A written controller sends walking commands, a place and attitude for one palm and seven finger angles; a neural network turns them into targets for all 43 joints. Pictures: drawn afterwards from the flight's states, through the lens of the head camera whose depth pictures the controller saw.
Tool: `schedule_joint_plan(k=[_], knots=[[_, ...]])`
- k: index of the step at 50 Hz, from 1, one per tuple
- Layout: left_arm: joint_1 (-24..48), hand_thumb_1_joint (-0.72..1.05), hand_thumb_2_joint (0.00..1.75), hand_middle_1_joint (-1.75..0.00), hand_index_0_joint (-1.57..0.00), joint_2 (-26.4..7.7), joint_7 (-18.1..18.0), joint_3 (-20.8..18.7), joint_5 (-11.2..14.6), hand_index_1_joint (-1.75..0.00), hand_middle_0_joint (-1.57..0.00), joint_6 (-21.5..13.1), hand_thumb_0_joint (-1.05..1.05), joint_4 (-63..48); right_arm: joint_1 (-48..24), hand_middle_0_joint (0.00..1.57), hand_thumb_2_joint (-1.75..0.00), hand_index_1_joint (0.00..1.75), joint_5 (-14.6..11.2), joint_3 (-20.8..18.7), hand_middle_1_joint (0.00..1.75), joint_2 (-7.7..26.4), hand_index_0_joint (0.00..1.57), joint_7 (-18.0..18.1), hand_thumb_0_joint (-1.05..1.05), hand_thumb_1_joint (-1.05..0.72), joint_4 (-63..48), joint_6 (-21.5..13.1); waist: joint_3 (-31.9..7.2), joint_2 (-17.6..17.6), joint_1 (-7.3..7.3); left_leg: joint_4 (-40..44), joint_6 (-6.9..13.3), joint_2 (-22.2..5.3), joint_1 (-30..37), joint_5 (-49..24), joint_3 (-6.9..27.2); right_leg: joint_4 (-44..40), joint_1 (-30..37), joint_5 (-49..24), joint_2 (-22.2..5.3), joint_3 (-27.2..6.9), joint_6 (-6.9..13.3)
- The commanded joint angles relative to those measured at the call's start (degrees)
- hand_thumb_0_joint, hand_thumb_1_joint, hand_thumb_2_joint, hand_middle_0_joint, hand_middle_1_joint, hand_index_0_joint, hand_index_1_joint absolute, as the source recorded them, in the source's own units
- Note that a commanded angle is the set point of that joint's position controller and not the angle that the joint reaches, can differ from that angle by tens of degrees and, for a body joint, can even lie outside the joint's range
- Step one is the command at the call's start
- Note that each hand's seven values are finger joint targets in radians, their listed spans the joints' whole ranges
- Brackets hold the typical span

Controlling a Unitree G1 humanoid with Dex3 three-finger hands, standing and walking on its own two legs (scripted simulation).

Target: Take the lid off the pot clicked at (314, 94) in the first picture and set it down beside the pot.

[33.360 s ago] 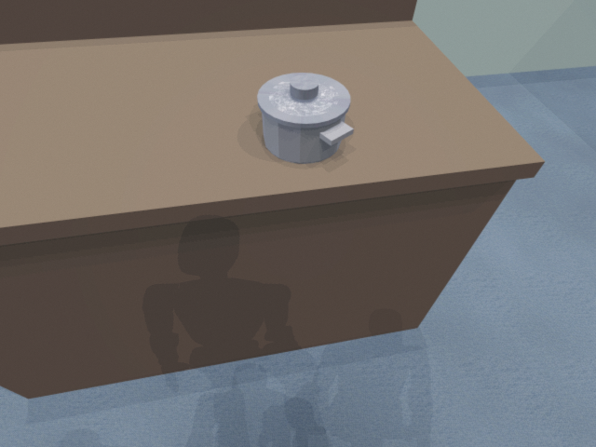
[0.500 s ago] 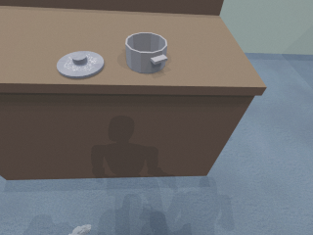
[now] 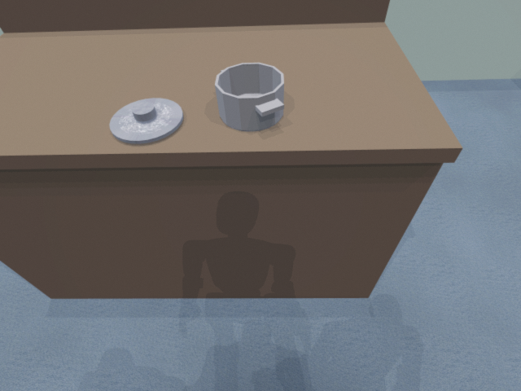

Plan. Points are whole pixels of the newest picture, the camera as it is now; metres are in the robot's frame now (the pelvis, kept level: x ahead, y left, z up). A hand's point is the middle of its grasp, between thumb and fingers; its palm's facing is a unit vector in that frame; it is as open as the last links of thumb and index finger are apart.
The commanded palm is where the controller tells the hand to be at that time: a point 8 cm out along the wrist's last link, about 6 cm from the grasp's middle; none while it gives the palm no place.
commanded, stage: let the arm hang, fingers relaxed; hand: left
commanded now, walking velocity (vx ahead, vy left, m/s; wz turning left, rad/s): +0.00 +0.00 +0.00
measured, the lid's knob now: (144, 111) +0.65 +0.28 +0.08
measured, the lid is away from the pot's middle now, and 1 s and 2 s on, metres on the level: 0.24 0.24 0.24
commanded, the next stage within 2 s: look to check the result in 0.56 s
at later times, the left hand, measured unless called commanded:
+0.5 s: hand out of the picture +0.05 +0.16 -0.17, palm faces +0.03 -0.98 -0.20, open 7.3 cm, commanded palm none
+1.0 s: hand out of the picture +0.05 +0.17 -0.17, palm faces +0.01 -0.98 -0.20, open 7.3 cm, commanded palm none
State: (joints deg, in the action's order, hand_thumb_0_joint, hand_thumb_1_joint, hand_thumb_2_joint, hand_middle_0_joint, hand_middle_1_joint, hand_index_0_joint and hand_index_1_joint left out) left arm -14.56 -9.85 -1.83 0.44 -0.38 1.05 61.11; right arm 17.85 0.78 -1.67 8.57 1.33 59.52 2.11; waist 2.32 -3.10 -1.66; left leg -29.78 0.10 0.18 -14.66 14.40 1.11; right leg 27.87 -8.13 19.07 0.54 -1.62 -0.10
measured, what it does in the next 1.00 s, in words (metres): stands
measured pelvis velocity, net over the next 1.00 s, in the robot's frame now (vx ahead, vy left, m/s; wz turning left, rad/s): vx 0.03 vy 0.00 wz -0.01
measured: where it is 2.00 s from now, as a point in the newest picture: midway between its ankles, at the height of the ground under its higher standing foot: outside the picture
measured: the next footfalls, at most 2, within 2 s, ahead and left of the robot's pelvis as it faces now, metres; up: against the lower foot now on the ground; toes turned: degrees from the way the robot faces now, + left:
none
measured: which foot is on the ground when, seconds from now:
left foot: down 0.00-1.00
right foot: down 0.00-1.00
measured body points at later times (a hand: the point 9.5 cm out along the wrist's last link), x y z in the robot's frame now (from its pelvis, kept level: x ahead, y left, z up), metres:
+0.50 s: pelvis +0.02 -0.01 +0.00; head +0.05 -0.02 +0.45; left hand +0.05 +0.21 -0.16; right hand +0.02 -0.24 -0.16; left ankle +0.02 +0.12 -0.74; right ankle -0.04 -0.12 -0.74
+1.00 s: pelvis +0.03 +0.00 +0.00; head +0.05 -0.01 +0.45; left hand +0.05 +0.22 -0.16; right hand +0.02 -0.23 -0.16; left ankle +0.02 +0.12 -0.74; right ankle -0.04 -0.12 -0.74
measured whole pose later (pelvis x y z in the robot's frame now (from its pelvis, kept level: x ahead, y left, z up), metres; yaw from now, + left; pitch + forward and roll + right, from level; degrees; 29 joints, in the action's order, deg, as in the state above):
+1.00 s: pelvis +0.03 +0.00 +0.00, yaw -1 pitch -1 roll +0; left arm -13.6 -8.8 -2.0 -1.4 -0.3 0.7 62.6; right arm 16.0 0.5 -2.2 7.6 2.7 62.0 0.8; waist 3.8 -0.3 -1.1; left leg -28.2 -0.2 -0.3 -11.3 16.0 0.6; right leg 25.1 -4.5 19.7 0.9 -2.2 0.3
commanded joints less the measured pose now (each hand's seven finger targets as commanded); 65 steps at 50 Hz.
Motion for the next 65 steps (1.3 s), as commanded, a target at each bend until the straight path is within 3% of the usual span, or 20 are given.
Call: schedule_joint_plan(k=[1, 6, 8, 16, 22, 26, 31, 43, 51, 57, 65], knots=[[-1.8, 0.90, 0.90, -0.30, -0.20, -6.5, -0.8, -1.7, 0.2, -0.30, -0.20, -1.3, 0.00, -1.9, 4.3, 0.20, -0.90, 0.30, -0.2, -1.3, 0.30, 5.3, 0.20, 0.4, 0.00, -0.90, -1.1, -1.8, 2.7, 6.0, 0.20, 3.8, 2.0, -4.0, 1.7, -7.8, 3.0, -7.0, -4.5, -9.5, -4.6, -4.2, 2.8], [-2.3, 0.90, 0.90, -0.30, -0.20, -6.0, -0.9, -2.5, 0.3, -0.30, -0.20, -1.5, 0.00, -1.6, 3.9, 0.20, -0.90, 0.30, -0.2, -1.4, 0.30, 4.6, 0.20, 0.8, 0.00, -0.90, -0.5, -2.2, 0.4, 3.3, 0.65, 2.7, 1.9, -4.1, 2.2, -12.2, 2.4, -5.8, -1.1, -16.8, -5.0, -4.1, 2.6], [-2.2, 0.90, 0.90, -0.30, -0.20, -6.0, -0.9, -2.6, 0.3, -0.30, -0.20, -1.5, 0.00, -1.7, 3.6, 0.20, -0.90, 0.30, -0.3, -1.4, 0.30, 4.3, 0.20, 1.0, 0.00, -0.90, -0.5, -2.1, 1.2, 2.3, 0.57, 2.2, 1.7, -4.0, 2.2, -12.2, 2.0, -6.0, -1.5, -18.2, -5.2, -4.4, 2.5], [-1.8, 0.90, 0.90, -0.30, -0.20, -5.8, -0.9, -2.9, 0.4, -0.30, -0.20, -1.5, 0.00, -1.6, 3.7, 0.20, -0.90, 0.30, -0.3, -1.6, 0.30, 4.9, 0.20, 1.4, 0.00, -0.90, -0.2, -2.1, -1.1, 2.9, 0.42, 1.4, 1.9, -4.7, 4.6, -16.6, 2.0, -5.7, 0.4, -23.0, -5.0, -3.4, 2.1], [-1.9, 0.90, 0.90, -0.30, -0.20, -5.3, -0.9, -2.8, 0.3, -0.30, -0.20, -1.3, 0.00, -1.4, 3.3, 0.20, -0.90, 0.30, -0.4, -1.7, 0.30, 5.1, 0.20, 1.5, 0.00, -0.90, -0.2, -1.9, 0.9, 3.0, 0.37, 2.3, 2.1, -5.0, 4.9, -16.0, 2.5, -6.1, -0.7, -20.4, -4.4, -2.8, 2.0], [-2.7, 0.90, 0.90, -0.30, -0.20, -5.3, -1.0, -2.9, 0.4, -0.30, -0.20, -1.5, 0.00, -0.9, 3.0, 0.20, -0.90, 0.30, -0.5, -1.7, 0.30, 5.2, 0.20, 1.5, 0.00, -0.90, -0.1, -2.0, -1.8, 3.7, 0.43, 1.6, 2.1, -5.0, 6.8, -18.2, 2.0, -6.0, 0.7, -23.3, -4.7, -2.7, 1.8], [-2.8, 0.90, 0.90, -0.30, -0.20, -4.9, -1.0, -2.9, 0.3, -0.30, -0.20, -1.5, 0.00, -0.8, 3.0, 0.20, -0.90, 0.30, -0.5, -1.7, 0.30, 5.2, 0.20, 1.6, 0.00, -0.90, 0.4, -2.1, -1.2, 3.0, 0.34, 2.3, 2.4, -5.5, 7.6, -19.4, 2.4, -5.8, 0.1, -22.2, -4.4, -2.4, 2.0], [-2.4, 0.90, 0.90, -0.30, -0.20, -4.6, -0.7, -2.8, 0.2, -0.30, -0.20, -1.2, 0.00, -0.4, 2.6, 0.20, -0.90, 0.30, -0.4, -1.7, 0.30, 5.3, 0.20, 1.7, 0.00, -0.90, 0.6, -2.2, 1.6, 1.5, 0.45, 5.1, 2.8, -5.8, 6.5, -14.4, 3.5, -6.6, -1.4, -15.1, -3.9, -2.1, 2.0], [-2.5, 0.90, 0.90, -0.30, -0.20, -4.7, -0.7, -2.8, 0.3, -0.30, -0.20, -1.4, 0.00, -0.3, 3.0, 0.20, -0.90, 0.30, -0.4, -1.6, 0.30, 5.4, 0.20, 1.7, 0.00, -0.90, 0.9, -2.4, -0.6, 2.9, 0.52, 4.5, 2.8, -5.6, 7.6, -17.0, 3.2, -6.3, -0.2, -17.4, -4.1, -2.3, 1.9], [-2.8, 0.90, 0.90, -0.30, -0.20, -4.7, -0.9, -2.8, 0.2, -0.30, -0.20, -1.4, 0.00, -0.3, 3.0, 0.20, -0.90, 0.30, -0.6, -1.6, 0.30, 4.8, 0.20, 1.6, 0.00, -0.90, 1.2, -2.3, 1.0, 3.8, 0.50, 4.3, 2.5, -5.2, 6.6, -15.7, 2.8, -6.8, -0.7, -17.8, -4.4, -2.6, 1.9], [-3.0, 0.90, 0.90, -0.30, -0.20, -4.6, -0.8, -2.8, 0.3, -0.30, -0.20, -1.4, 0.00, -0.1, 3.0, 0.20, -0.90, 0.30, -0.4, -1.6, 0.30, 4.6, 0.20, 1.6, 0.00, -0.90, 1.4, -2.2, 1.4, 2.4, 0.54, 4.6, 2.4, -5.3, 6.6, -14.2, 2.8, -7.1, -1.3, -16.6, -4.3, -2.9, 2.1]])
